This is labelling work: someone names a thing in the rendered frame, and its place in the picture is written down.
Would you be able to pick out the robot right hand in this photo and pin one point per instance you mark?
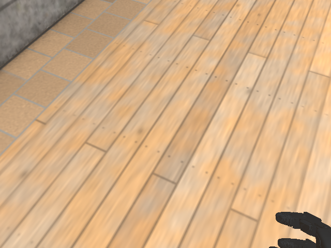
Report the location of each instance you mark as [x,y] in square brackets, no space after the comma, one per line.
[307,223]

